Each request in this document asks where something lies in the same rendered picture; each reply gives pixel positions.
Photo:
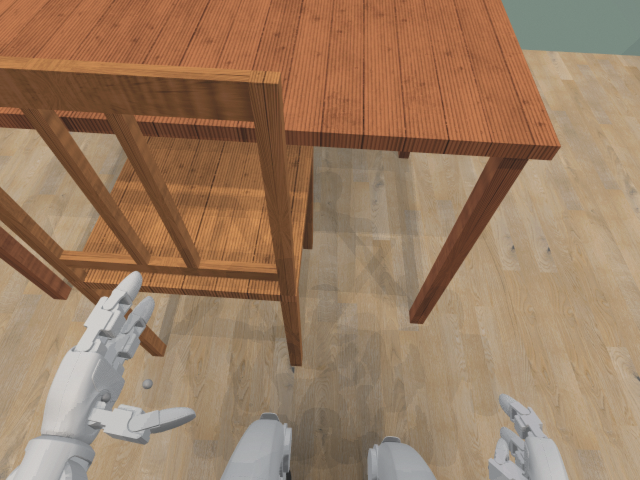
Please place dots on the robot left thigh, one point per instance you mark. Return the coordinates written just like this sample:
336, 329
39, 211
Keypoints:
263, 452

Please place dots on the robot thigh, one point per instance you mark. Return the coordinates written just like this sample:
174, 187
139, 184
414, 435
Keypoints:
263, 452
397, 461

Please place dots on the robot left hand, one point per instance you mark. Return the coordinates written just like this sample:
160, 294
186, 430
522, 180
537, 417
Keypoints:
93, 367

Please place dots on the robot left forearm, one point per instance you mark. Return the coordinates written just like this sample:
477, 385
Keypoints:
54, 458

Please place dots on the robot right hand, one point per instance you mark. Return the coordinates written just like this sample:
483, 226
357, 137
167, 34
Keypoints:
538, 458

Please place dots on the robot right thigh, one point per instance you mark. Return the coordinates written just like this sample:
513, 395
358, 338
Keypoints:
397, 461

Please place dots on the chair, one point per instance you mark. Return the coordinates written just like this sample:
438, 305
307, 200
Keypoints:
193, 217

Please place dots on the table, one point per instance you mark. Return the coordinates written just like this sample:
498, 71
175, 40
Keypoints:
427, 76

